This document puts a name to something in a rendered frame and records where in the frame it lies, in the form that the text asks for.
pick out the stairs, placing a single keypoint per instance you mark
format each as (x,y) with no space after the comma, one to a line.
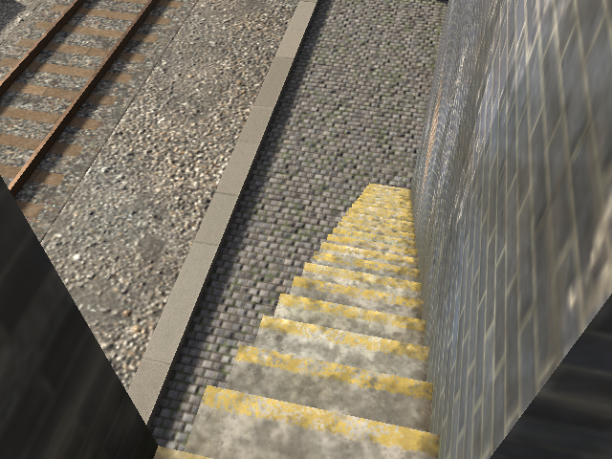
(339,372)

